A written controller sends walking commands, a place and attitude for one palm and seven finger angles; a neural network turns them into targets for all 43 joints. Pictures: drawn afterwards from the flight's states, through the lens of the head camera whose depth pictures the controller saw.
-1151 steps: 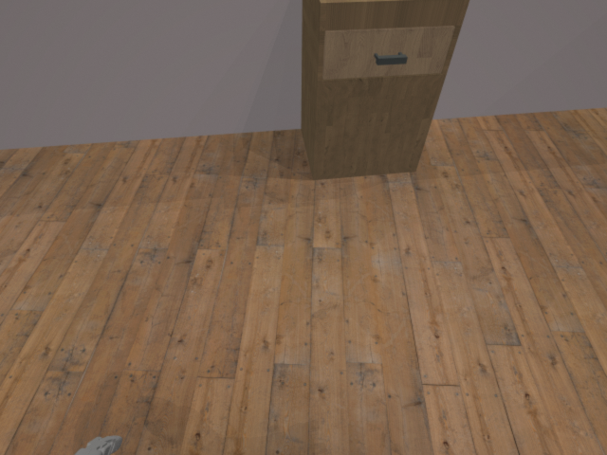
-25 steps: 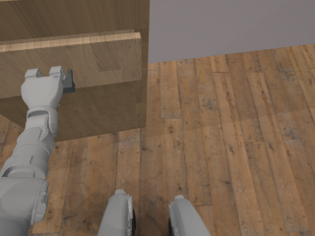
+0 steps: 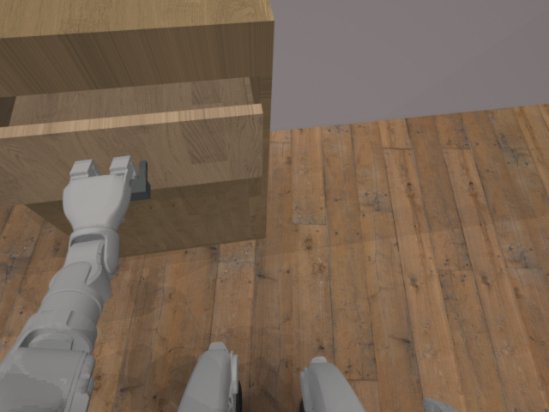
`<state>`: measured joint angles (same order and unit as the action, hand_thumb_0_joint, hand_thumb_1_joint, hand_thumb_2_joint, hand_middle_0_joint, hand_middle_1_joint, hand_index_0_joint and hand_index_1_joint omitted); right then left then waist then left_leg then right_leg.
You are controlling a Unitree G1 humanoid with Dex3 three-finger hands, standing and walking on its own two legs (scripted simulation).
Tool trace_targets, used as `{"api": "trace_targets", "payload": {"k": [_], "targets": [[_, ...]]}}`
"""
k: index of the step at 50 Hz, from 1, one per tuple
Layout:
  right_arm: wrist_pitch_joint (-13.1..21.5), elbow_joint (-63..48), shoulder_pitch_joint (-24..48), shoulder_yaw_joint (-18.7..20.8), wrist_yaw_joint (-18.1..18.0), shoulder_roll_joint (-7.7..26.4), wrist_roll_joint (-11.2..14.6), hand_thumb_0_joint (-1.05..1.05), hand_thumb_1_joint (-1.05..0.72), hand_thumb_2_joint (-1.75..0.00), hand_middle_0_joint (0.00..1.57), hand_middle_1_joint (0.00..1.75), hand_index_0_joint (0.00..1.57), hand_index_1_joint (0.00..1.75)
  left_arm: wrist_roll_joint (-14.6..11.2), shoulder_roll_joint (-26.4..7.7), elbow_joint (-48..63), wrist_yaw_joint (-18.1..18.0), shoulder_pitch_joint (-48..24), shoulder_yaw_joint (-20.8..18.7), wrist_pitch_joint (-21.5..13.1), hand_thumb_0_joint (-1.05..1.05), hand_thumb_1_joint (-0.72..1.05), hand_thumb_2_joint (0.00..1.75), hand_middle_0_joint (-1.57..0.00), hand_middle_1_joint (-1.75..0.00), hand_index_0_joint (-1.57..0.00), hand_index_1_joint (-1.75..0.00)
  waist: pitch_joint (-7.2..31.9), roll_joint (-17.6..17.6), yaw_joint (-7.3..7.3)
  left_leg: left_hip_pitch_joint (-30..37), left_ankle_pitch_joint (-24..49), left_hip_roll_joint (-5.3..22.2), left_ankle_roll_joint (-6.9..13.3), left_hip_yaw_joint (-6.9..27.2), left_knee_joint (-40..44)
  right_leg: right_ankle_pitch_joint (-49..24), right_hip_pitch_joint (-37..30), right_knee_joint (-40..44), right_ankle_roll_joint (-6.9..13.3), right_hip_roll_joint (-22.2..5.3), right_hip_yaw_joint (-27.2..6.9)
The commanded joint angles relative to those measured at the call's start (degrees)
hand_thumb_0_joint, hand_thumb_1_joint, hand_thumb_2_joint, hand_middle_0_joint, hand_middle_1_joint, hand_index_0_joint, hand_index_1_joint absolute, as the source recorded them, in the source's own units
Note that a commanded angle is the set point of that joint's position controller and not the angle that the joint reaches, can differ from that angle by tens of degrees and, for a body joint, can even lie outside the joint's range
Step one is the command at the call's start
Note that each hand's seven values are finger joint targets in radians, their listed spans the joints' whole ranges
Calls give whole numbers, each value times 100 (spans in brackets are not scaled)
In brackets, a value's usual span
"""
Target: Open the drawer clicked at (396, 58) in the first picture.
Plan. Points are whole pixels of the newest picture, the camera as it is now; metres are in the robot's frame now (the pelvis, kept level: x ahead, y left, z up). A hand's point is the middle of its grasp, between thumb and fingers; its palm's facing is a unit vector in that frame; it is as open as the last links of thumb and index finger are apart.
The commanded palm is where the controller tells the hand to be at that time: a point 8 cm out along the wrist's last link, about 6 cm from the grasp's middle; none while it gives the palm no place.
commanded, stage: pull the drawer open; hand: left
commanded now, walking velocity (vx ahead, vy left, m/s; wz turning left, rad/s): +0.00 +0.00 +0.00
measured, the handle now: (111, 181) +0.46 +0.27 -0.03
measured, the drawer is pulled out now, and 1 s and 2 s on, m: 0.07 0.14 0.23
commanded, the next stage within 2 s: none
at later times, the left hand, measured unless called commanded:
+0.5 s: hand (113, 233) +0.38 +0.26 -0.05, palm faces -0.02 -0.03 -1.00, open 5.7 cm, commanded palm +0.34 +0.25 -0.01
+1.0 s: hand (111, 255) +0.35 +0.25 -0.05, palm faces -0.02 -0.03 -1.00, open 5.7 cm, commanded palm +0.30 +0.25 -0.01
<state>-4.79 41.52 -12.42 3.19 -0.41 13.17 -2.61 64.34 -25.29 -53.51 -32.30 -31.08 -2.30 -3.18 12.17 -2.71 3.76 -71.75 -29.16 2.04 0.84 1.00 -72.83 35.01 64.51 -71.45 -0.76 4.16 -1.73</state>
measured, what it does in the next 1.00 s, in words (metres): stands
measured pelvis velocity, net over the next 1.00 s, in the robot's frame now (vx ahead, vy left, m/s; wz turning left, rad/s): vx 0.00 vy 0.00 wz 0.01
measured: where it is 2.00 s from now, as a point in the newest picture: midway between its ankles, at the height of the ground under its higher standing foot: outside the picture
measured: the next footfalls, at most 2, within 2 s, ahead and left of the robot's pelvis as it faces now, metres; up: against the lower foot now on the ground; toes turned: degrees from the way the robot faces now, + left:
none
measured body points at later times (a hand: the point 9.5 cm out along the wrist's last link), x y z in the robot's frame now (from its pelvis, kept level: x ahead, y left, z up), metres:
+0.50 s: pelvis +0.00 +0.00 +0.00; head +0.12 +0.01 +0.44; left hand +0.38 +0.26 +0.00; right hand +0.08 -0.26 -0.13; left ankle +0.03 +0.11 -0.62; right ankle -0.02 -0.13 -0.62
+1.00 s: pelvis +0.00 +0.00 +0.01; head +0.11 +0.01 +0.45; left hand +0.34 +0.25 +0.00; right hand +0.12 -0.25 -0.12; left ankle +0.03 +0.11 -0.62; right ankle -0.02 -0.13 -0.62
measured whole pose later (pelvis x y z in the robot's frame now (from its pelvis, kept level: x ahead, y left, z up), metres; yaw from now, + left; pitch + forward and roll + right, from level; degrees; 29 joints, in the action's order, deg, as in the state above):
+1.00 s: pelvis +0.00 +0.00 +0.01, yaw +1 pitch +25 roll -2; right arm -4.2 41.0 -10.7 3.6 -0.8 12.3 -2.2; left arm 64.7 -20.0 -42.3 -35.2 -16.1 1.4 -0.5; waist 12.8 -2.5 1.3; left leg -66.6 -28.4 1.6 0.9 0.6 -70.1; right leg 34.3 59.6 -69.1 -0.8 3.6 -2.1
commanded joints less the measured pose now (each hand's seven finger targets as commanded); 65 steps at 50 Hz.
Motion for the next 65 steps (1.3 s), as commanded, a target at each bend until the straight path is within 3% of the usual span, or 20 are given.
{"api": "trace_targets", "payload": {"k": [1,2,6,8,9,13,15,23,25,28,30,32,35,37,39,43,45,53,64,65], "targets": [[61,-342,-693,291,-54,932,-1,0,-90,-90,20,30,20,30,-90,-1241,540,-79,-619,-434,22,0,90,90,-40,-135,-40,-135,2376,12,-178,2536,2254,-153,112,-107,621,-2680,-868,906,260,32,285],[60,-367,-675,292,-60,916,11,0,-90,-90,20,30,20,30,-61,-1316,683,-100,-582,-507,1,0,90,90,-40,-135,-40,-135,2504,34,-219,2570,2301,-153,104,-111,634,-2715,-918,886,254,26,280],[70,-385,-639,318,-55,889,5,0,-90,-90,20,30,20,30,-85,-1005,733,-127,-343,-340,12,0,90,90,-40,-135,-40,-135,2351,72,-198,2573,2256,-161,110,-114,656,-2668,-903,930,261,36,285],[83,-362,-612,318,-62,891,17,0,-90,-90,20,30,20,30,-67,-1070,775,-165,-364,-387,1,0,90,90,-40,-135,-40,-135,2340,164,-193,2552,2139,-152,110,-91,684,-2545,-873,946,260,35,277],[88,-357,-609,319,-53,899,4,0,-90,-90,20,30,20,30,-89,-1092,836,-167,-334,-438,-4,0,90,90,-40,-135,-40,-135,2381,12,-242,2599,2172,-156,94,-80,700,-2502,-842,922,278,31,291],[106,-360,-571,324,-62,880,20,0,-90,-90,20,30,20,30,-69,-852,778,-232,-292,-247,49,0,90,90,-40,-135,-40,-135,2185,207,-167,2550,1968,-154,112,-73,751,-2268,-766,1005,268,32,322],[110,-345,-539,317,-63,882,23,0,-90,-90,20,30,20,30,-17,-974,844,-264,-352,-329,47,0,90,90,-40,-135,-40,-135,2290,43,-216,2654,2010,-155,91,-54,770,-2219,-666,962,274,26,316],[121,-389,-459,328,-66,836,35,0,-90,-90,20,30,20,30,-87,-725,913,-279,160,-221,130,0,90,90,-40,-135,-40,-135,2212,197,-271,2687,2028,-175,103,-85,826,-2323,-878,1061,280,32,307],[111,-411,-400,296,-75,843,37,0,-90,-90,20,30,20,30,-73,-932,1010,-285,242,-396,111,0,90,90,-40,-135,-40,-135,2208,117,-356,2670,2066,-179,88,-93,844,-2340,-882,1023,285,22,289],[127,-446,-362,316,-69,826,37,0,-90,-90,20,30,20,30,-65,-651,1079,-319,304,-190,147,0,90,90,-40,-135,-40,-135,2041,101,-307,2724,1947,-180,84,-75,894,-2154,-792,1101,299,29,320],[117,-460,-336,306,-70,835,41,0,-90,-90,20,30,20,30,-36,-773,1201,-353,354,-299,152,0,90,90,-40,-135,-40,-135,2191,102,-371,2835,2091,-170,68,-42,919,-2224,-814,1050,305,33,337],[133,-481,-286,327,-64,805,39,0,-90,-90,20,30,20,30,-40,-522,1335,-389,409,-118,185,0,90,90,-40,-135,-40,-135,2208,70,-308,2920,2125,-174,74,-68,906,-2275,-798,1099,295,30,332],[141,-464,-269,306,-73,810,41,0,-90,-90,20,30,20,30,-43,-615,1293,-395,411,-179,228,0,90,90,-40,-135,-40,-135,2132,172,-315,2802,2047,-181,83,-69,909,-2249,-846,1106,286,19,316],[161,-486,-234,317,-75,798,41,0,-90,-90,20,30,20,30,-44,-467,1385,-408,442,-52,251,0,90,90,-40,-135,-40,-135,2076,112,-285,2840,1976,-183,83,-73,933,-2182,-822,1147,290,18,332],[163,-483,-238,316,-77,820,36,0,-90,-90,20,30,20,30,-66,-588,1327,-393,749,-206,295,0,90,90,-40,-135,-40,-135,2084,198,-383,2833,2071,-187,80,-46,944,-2277,-938,1144,317,30,315],[164,-527,-189,307,-85,783,42,0,-90,-90,20,30,20,30,-69,-398,1426,-402,930,-45,347,0,90,90,-40,-135,-40,-135,1984,206,-352,2820,2075,-201,86,-83,946,-2349,-990,1175,307,25,310],[163,-547,-132,296,-85,776,46,0,-90,-90,20,30,20,30,-46,-510,1605,-407,908,-137,327,0,90,90,-40,-135,-40,-135,2070,169,-398,2851,2123,-203,78,-90,951,-2374,-1009,1148,300,15,307],[191,-644,-42,302,-72,750,40,0,-90,-90,20,30,20,30,-81,-200,1946,-456,1484,43,417,0,90,90,-40,-135,-40,-135,1994,145,-406,2965,2170,-205,81,-85,983,-2435,-1075,1194,321,27,323],[213,-734,125,276,-64,742,23,0,-90,-90,20,30,20,30,-103,-282,2330,-494,2153,-125,539,0,90,90,-40,-135,-40,-135,1922,167,-521,2912,2209,-214,66,-67,987,-2554,-1223,1181,344,20,309],[205,-739,174,258,-80,724,33,0,-90,-90,20,30,20,30,-78,-241,2410,-508,2034,-65,523,0,90,90,-40,-135,-40,-135,1951,215,-463,2920,2176,-217,75,-97,964,-2534,-1168,1160,313,6,305]]}}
